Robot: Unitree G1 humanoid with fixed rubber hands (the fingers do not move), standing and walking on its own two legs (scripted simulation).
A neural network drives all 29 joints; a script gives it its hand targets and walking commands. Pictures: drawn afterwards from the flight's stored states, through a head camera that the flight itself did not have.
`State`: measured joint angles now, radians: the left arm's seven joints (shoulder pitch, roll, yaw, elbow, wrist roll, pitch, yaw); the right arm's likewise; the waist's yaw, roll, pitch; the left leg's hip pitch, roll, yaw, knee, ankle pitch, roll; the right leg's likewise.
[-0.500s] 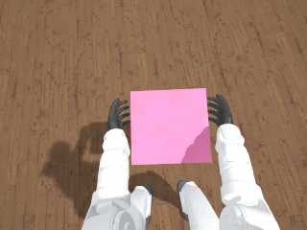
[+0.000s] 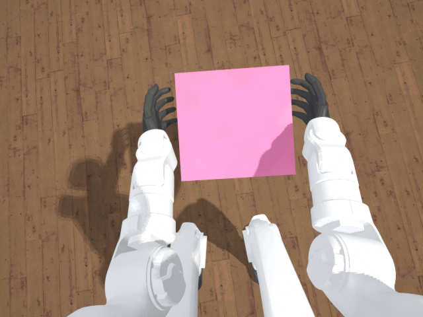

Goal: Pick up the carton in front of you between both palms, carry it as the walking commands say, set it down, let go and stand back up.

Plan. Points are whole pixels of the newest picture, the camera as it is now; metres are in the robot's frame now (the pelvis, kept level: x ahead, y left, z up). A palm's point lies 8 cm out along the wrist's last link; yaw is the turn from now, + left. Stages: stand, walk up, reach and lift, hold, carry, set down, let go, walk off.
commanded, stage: set down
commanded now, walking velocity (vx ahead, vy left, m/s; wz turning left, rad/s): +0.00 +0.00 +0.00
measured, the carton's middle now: (231, 130) +0.47 -0.05 -0.21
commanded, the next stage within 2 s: none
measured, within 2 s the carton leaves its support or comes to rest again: rests again in 0.88 s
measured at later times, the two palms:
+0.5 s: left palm (179, 130) +0.49 +0.08 -0.24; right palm (300, 121) +0.48 -0.21 -0.24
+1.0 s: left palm (189, 123) +0.54 +0.07 -0.35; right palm (292, 113) +0.53 -0.23 -0.35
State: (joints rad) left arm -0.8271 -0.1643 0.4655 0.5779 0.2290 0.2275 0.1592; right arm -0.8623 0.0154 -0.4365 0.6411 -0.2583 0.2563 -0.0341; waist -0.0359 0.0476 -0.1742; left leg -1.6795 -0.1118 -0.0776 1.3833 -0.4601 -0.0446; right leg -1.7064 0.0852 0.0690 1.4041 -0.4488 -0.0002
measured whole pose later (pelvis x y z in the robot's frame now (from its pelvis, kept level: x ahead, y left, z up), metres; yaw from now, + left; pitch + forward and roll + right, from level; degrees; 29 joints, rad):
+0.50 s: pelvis -0.03 +0.00 -0.12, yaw +1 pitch +45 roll +3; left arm -1.19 -0.05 0.48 0.71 0.17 0.25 0.24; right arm -1.23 -0.17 -0.38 0.79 -0.20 0.31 -0.03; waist -0.06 0.07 0.04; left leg -2.06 -0.16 -0.06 1.80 -0.54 -0.07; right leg -2.09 0.11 0.07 1.83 -0.52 0.02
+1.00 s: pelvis -0.02 +0.00 -0.19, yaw +3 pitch +42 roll +4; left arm -1.44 0.06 0.44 0.82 0.08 0.23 0.21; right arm -1.50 -0.33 -0.29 0.94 -0.11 0.30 0.02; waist -0.08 0.06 0.29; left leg -2.18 -0.18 -0.04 2.09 -0.65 -0.10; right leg -2.22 0.10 0.04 2.13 -0.63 0.00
